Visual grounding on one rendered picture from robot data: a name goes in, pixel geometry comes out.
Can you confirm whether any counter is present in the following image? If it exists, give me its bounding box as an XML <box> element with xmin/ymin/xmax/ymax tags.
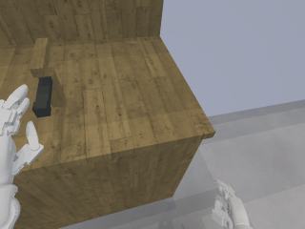
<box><xmin>0</xmin><ymin>0</ymin><xmax>215</xmax><ymax>229</ymax></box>

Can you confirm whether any robot left forearm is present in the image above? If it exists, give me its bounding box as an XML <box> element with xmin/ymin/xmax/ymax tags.
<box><xmin>0</xmin><ymin>184</ymin><xmax>21</xmax><ymax>229</ymax></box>

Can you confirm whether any tap lever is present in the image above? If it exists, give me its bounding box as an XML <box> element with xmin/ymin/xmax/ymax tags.
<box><xmin>32</xmin><ymin>76</ymin><xmax>53</xmax><ymax>118</ymax></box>

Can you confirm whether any robot right hand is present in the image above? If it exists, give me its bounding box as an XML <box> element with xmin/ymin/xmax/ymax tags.
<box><xmin>212</xmin><ymin>179</ymin><xmax>250</xmax><ymax>229</ymax></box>

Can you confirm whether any robot left hand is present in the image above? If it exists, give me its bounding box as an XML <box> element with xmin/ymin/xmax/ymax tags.
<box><xmin>0</xmin><ymin>84</ymin><xmax>44</xmax><ymax>186</ymax></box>

